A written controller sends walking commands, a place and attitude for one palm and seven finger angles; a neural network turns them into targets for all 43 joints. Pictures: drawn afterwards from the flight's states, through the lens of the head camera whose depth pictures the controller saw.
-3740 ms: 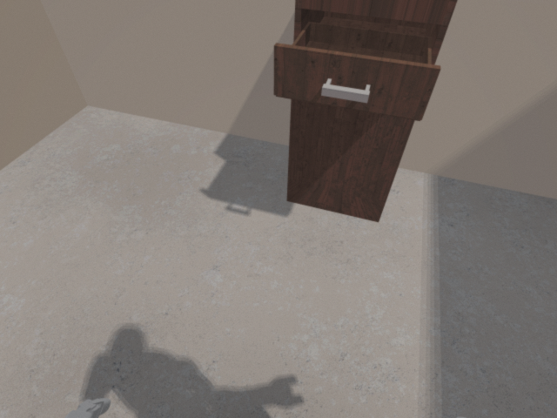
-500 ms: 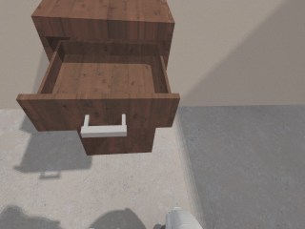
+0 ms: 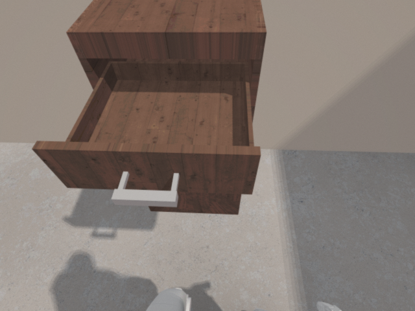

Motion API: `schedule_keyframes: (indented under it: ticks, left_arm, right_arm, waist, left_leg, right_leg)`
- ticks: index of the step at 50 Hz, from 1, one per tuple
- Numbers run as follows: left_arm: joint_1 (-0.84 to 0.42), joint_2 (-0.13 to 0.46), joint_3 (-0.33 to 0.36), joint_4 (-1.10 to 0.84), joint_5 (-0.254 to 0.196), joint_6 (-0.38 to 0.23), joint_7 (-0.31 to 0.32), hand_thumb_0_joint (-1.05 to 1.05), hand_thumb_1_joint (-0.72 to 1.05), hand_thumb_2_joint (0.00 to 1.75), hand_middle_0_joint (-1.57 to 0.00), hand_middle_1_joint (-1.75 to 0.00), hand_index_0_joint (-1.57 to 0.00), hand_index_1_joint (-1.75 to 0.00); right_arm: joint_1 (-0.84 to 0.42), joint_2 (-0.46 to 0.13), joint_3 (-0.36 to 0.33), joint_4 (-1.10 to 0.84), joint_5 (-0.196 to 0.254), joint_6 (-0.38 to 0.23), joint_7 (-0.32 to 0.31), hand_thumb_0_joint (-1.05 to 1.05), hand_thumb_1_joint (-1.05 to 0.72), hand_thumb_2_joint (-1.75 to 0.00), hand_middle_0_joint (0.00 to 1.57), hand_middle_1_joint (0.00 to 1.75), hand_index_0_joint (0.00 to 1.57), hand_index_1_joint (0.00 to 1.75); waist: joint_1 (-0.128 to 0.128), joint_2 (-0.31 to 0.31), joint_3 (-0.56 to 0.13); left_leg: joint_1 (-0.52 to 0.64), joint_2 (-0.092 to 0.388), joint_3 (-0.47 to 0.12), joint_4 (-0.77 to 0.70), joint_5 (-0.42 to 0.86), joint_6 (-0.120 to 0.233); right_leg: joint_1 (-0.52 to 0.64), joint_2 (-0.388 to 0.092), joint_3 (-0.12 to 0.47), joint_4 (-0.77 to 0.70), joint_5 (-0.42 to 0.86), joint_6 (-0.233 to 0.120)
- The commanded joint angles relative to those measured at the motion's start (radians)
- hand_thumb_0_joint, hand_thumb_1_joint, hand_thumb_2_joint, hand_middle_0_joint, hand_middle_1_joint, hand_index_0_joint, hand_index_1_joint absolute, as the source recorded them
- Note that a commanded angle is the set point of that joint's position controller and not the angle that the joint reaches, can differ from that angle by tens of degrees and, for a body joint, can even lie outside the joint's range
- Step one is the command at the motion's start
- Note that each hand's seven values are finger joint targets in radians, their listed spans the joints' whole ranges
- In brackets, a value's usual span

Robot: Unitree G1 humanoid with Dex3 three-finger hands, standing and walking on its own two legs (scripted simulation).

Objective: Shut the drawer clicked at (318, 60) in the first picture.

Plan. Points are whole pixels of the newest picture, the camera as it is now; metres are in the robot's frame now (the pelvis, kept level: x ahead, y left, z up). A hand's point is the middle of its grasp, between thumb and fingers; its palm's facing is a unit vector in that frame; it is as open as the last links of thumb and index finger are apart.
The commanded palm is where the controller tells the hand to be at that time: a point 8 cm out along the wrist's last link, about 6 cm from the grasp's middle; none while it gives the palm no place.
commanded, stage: come to a stop and stand still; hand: left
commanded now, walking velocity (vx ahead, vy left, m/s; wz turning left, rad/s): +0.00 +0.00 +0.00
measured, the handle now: (148, 187) +0.32 +0.15 +0.05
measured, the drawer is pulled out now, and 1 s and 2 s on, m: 0.30 0.30 0.30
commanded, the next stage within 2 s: look again from close up in 1.04 s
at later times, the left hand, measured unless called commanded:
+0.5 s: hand out of the picture -0.09 +0.23 -0.17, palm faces +0.03 -0.98 -0.20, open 7.4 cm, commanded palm none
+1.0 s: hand out of the picture -0.13 +0.18 -0.17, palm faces +0.03 -0.99 -0.14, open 7.4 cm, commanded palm none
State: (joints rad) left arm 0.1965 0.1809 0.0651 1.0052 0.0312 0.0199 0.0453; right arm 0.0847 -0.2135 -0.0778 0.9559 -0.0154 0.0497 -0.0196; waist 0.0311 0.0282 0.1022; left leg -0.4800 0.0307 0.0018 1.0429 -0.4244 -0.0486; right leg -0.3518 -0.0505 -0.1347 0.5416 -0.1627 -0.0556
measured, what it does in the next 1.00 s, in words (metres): walks backwards: left foot, then right foot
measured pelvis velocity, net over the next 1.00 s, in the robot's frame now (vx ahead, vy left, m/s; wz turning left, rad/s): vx -0.11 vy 0.03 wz -0.02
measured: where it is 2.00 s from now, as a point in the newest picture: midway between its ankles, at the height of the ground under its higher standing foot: outside the picture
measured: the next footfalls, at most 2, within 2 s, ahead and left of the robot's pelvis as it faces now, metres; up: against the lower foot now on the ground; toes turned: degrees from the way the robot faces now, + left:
left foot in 0.14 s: +0.00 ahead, +0.15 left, +0.00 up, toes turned +2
right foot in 0.50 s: -0.09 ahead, -0.07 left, +0.00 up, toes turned -3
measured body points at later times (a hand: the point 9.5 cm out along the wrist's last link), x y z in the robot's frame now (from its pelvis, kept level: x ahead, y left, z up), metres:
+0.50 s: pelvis -0.07 +0.05 +0.01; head -0.05 +0.06 +0.46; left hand -0.09 +0.28 -0.15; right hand -0.04 -0.18 -0.15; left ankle -0.04 +0.15 -0.73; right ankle -0.13 -0.06 -0.73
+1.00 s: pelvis -0.11 +0.03 +0.01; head -0.11 +0.04 +0.46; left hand -0.13 +0.23 -0.16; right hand -0.20 -0.17 -0.15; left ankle -0.04 +0.15 -0.73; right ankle -0.13 -0.06 -0.73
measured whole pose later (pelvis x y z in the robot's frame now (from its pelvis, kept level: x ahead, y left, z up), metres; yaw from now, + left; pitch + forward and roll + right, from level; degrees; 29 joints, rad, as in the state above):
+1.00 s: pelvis -0.11 +0.03 +0.01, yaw -1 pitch -3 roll +0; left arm 0.33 0.11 0.02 1.13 0.01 0.02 0.03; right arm 0.40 -0.10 -0.02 1.19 -0.01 0.03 -0.03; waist -0.02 -0.02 0.03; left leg -0.26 0.03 0.05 0.44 -0.14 0.00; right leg -0.13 0.03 -0.05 0.46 -0.29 -0.04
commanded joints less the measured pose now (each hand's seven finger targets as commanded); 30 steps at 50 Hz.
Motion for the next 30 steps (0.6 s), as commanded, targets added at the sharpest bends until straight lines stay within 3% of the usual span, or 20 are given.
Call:
schedule_keyframes:
  ticks: [1, 3, 5, 6, 7, 8, 9, 10, 12, 13, 17, 20, 23, 24, 25, 26, 27, 28, 29, 30]
  left_arm:
    - [0.059, 0.175, 0.034, -0.075, 0.01, -0.011, 0.002, 0.0, 0.9, 0.9, -0.2, -0.3, -0.2, -0.3]
    - [0.083, 0.182, 0.036, -0.067, 0.008, -0.006, -0.001, 0.0, 0.9, 0.9, -0.2, -0.3, -0.2, -0.3]
    - [0.067, 0.183, 0.037, -0.066, 0.001, 0.001, -0.003, 0.0, 0.9, 0.9, -0.2, -0.3, -0.2, -0.3]
    - [0.074, 0.153, 0.027, -0.064, -0.008, 0.006, -0.005, 0.0, 0.9, 0.9, -0.2, -0.3, -0.2, -0.3]
    - [0.084, 0.098, 0.014, -0.073, -0.017, 0.01, -0.01, 0.0, 0.9, 0.9, -0.2, -0.3, -0.2, -0.3]
    - [0.086, 0.067, 0.007, -0.085, -0.015, 0.018, -0.008, 0.0, 0.9, 0.9, -0.2, -0.3, -0.2, -0.3]
    - [0.069, 0.084, 0.009, -0.07, -0.011, 0.025, -0.004, 0.0, 0.9, 0.9, -0.2, -0.3, -0.2, -0.3]
    - [0.083, 0.092, 0.015, -0.045, -0.009, 0.033, -0.002, 0.0, 0.9, 0.9, -0.2, -0.3, -0.2, -0.3]
    - [0.15, 0.08, 0.018, -0.012, -0.006, 0.028, -0.01, 0.0, 0.9, 0.9, -0.2, -0.3, -0.2, -0.3]
    - [0.174, 0.075, 0.018, 0.003, -0.006, 0.023, -0.011, 0.0, 0.9, 0.9, -0.2, -0.3, -0.2, -0.3]
    - [0.159, 0.052, -0.005, 0.019, -0.01, 0.011, -0.005, 0.0, 0.9, 0.9, -0.2, -0.3, -0.2, -0.3]
    - [0.122, 0.033, -0.023, 0.023, -0.014, 0.003, -0.004, 0.0, 0.9, 0.9, -0.2, -0.3, -0.2, -0.3]
    - [0.203, 0.034, -0.026, 0.074, -0.019, -0.011, 0.0, 0.0, 0.9, 0.9, -0.2, -0.3, -0.2, -0.3]
    - [0.221, 0.047, -0.027, 0.095, -0.017, -0.019, 0.004, 0.0, 0.9, 0.9, -0.2, -0.3, -0.2, -0.3]
    - [0.209, 0.063, -0.029, 0.102, -0.017, -0.025, 0.006, 0.0, 0.9, 0.9, -0.2, -0.3, -0.2, -0.3]
    - [0.188, 0.072, -0.032, 0.102, -0.019, -0.028, 0.005, 0.0, 0.9, 0.9, -0.2, -0.3, -0.2, -0.3]
    - [0.183, 0.071, -0.035, 0.102, -0.018, -0.028, 0.004, 0.0, 0.9, 0.9, -0.2, -0.3, -0.2, -0.3]
    - [0.171, 0.063, -0.035, 0.107, -0.018, -0.035, 0.004, 0.0, 0.9, 0.9, -0.2, -0.3, -0.2, -0.3]
    - [0.154, 0.055, -0.039, 0.105, -0.02, -0.037, 0.005, 0.0, 0.9, 0.9, -0.2, -0.3, -0.2, -0.3]
    - [0.147, 0.05, -0.044, 0.103, -0.023, -0.036, 0.006, 0.0, 0.9, 0.9, -0.2, -0.3, -0.2, -0.3]
  right_arm:
    - [0.142, -0.01, 0.001, -0.013, 0.001, -0.005, 0.011, 0.0, -0.9, -0.9, 0.2, 0.3, 0.2, 0.3]
    - [0.122, -0.009, 0.006, -0.018, 0.006, -0.018, 0.011, 0.0, -0.9, -0.9, 0.2, 0.3, 0.2, 0.3]
    - [0.194, -0.012, 0.011, 0.003, 0.008, -0.029, 0.009, 0.0, -0.9, -0.9, 0.2, 0.3, 0.2, 0.3]
    - [0.223, -0.036, 0.009, 0.016, 0.008, -0.038, 0.008, 0.0, -0.9, -0.9, 0.2, 0.3, 0.2, 0.3]
    - [0.219, -0.102, -0.003, 0.004, -0.002, -0.043, 0.006, 0.0, -0.9, -0.9, 0.2, 0.3, 0.2, 0.3]
    - [0.148, -0.152, -0.007, -0.034, -0.007, -0.035, 0.001, 0.0, -0.9, -0.9, 0.2, 0.3, 0.2, 0.3]
    - [0.078, -0.134, 0.005, -0.045, -0.013, -0.034, -0.006, 0.0, -0.9, -0.9, 0.2, 0.3, 0.2, 0.3]
    - [0.034, -0.103, 0.012, -0.04, -0.012, -0.038, -0.016, 0.0, -0.9, -0.9, 0.2, 0.3, 0.2, 0.3]
    - [0.017, -0.078, 0.024, -0.038, -0.009, -0.04, -0.023, 0.0, -0.9, -0.9, 0.2, 0.3, 0.2, 0.3]
    - [0.028, -0.059, 0.023, -0.033, -0.006, -0.047, -0.024, 0.0, -0.9, -0.9, 0.2, 0.3, 0.2, 0.3]
    - [0.127, -0.057, 0.029, 0.017, -0.001, -0.055, -0.03, 0.0, -0.9, -0.9, 0.2, 0.3, 0.2, 0.3]
    - [0.197, -0.069, 0.027, 0.06, -0.003, -0.057, -0.031, 0.0, -0.9, -0.9, 0.2, 0.3, 0.2, 0.3]
    - [0.207, -0.064, 0.028, 0.093, 0.009, -0.062, -0.028, 0.0, -0.9, -0.9, 0.2, 0.3, 0.2, 0.3]
    - [0.21, -0.043, 0.03, 0.098, 0.015, -0.065, -0.025, 0.0, -0.9, -0.9, 0.2, 0.3, 0.2, 0.3]
    - [0.205, -0.022, 0.036, 0.101, 0.02, -0.066, -0.023, 0.0, -0.9, -0.9, 0.2, 0.3, 0.2, 0.3]
    - [0.205, -0.009, 0.04, 0.106, 0.02, -0.066, -0.019, 0.0, -0.9, -0.9, 0.2, 0.3, 0.2, 0.3]
    - [0.208, -0.006, 0.041, 0.114, 0.017, -0.066, -0.016, 0.0, -0.9, -0.9, 0.2, 0.3, 0.2, 0.3]
    - [0.213, 0.001, 0.041, 0.129, 0.013, -0.06, -0.016, 0.0, -0.9, -0.9, 0.2, 0.3, 0.2, 0.3]
    - [0.214, -0.012, 0.043, 0.14, 0.011, -0.058, -0.016, 0.0, -0.9, -0.9, 0.2, 0.3, 0.2, 0.3]
    - [0.221, -0.012, 0.044, 0.147, 0.01, -0.054, -0.015, 0.0, -0.9, -0.9, 0.2, 0.3, 0.2, 0.3]
  waist:
    - [-0.003, -0.237, -0.156]
    - [0.009, -0.235, -0.164]
    - [-0.031, -0.203, -0.176]
    - [-0.041, -0.103, -0.181]
    - [-0.042, 0.139, -0.143]
    - [-0.03, 0.276, -0.068]
    - [-0.021, 0.232, -0.041]
    - [0.003, 0.223, -0.022]
    - [0.03, 0.148, -0.017]
    - [0.031, 0.11, -0.02]
    - [-0.012, 0.097, -0.091]
    - [-0.044, 0.105, -0.092]
    - [-0.012, 0.079, -0.14]
    - [-0.016, 0.039, -0.15]
    - [-0.03, -0.013, -0.129]
    - [-0.039, -0.028, -0.108]
    - [-0.04, -0.014, -0.116]
    - [-0.043, -0.128, -0.13]
    - [-0.045, -0.17, -0.089]
    - [-0.048, -0.166, -0.068]
  left_leg:
    - [0.131, -0.018, 0.023, -0.174, -0.023, 0.005]
    - [0.195, -0.024, 0.037, -0.332, -0.018, 0.01]
    - [0.346, -0.034, 0.047, -0.562, 0.106, 0.023]
    - [0.428, 0.004, 0.012, -0.683, 0.155, 0.03]
    - [0.399, 0.177, -0.214, -0.798, 0.155, 0.078]
    - [0.217, 0.314, -0.315, -0.859, 0.239, 0.123]
    - [0.098, 0.309, -0.297, -0.869, 0.27, 0.169]
    - [0.067, 0.252, -0.212, -0.874, 0.279, 0.165]
    - [0.124, 0.182, -0.129, -0.82, 0.302, 0.164]
    - [0.141, 0.175, -0.114, -0.813, 0.332, 0.171]
    - [0.364, 0.192, -0.139, -0.777, 0.454, 0.209]
    - [0.416, 0.21, -0.182, -0.758, 0.572, 0.222]
    - [0.4, 0.161, -0.159, -0.702, 0.582, 0.172]
    - [0.348, 0.131, -0.126, -0.678, 0.518, 0.133]
    - [0.313, 0.094, -0.088, -0.671, 0.441, 0.095]
    - [0.318, 0.067, -0.066, -0.685, 0.382, 0.073]
    - [0.355, 0.057, -0.054, -0.687, 0.405, 0.067]
    - [0.36, 0.057, -0.039, -0.669, 0.405, 0.066]
    - [0.352, 0.058, -0.029, -0.671, 0.376, 0.061]
    - [0.364, 0.057, -0.032, -0.687, 0.346, 0.059]
  right_leg:
    - [0.097, -0.238, 0.248, -0.213, 0.194, -0.137]
    - [0.105, -0.235, 0.27, -0.207, 0.127, -0.131]
    - [0.037, -0.208, 0.26, -0.178, -0.015, -0.074]
    - [-0.018, -0.156, 0.218, -0.103, -0.114, -0.028]
    - [-0.12, -0.043, 0.122, 0.046, -0.237, 0.034]
    - [-0.126, 0.019, 0.09, 0.202, -0.35, 0.064]
    - [-0.067, 0.005, 0.169, 0.295, -0.331, 0.06]
    - [-0.037, 0.013, 0.202, 0.355, -0.28, 0.061]
    - [-0.064, 0.041, 0.195, 0.472, -0.212, 0.062]
    - [-0.071, 0.039, 0.187, 0.49, -0.206, 0.064]
    - [-0.08, 0.015, 0.157, 0.332, -0.254, 0.088]
    - [0.007, 0.004, 0.128, 0.11, -0.304, 0.083]
    - [0.179, 0.004, 0.119, -0.165, -0.075, 0.073]
    - [0.253, -0.03, 0.162, -0.221, 0.026, 0.06]
    - [0.257, -0.079, 0.221, -0.219, 0.095, 0.035]
    - [0.224, -0.112, 0.229, -0.213, 0.133, 0.016]
    - [0.203, -0.113, 0.217, -0.202, 0.152, 0.01]
    - [0.212, -0.089, 0.215, -0.208, 0.173, 0.012]
    - [0.187, -0.097, 0.216, -0.224, 0.161, 0.012]
    - [0.155, -0.098, 0.219, -0.242, 0.089, 0.011]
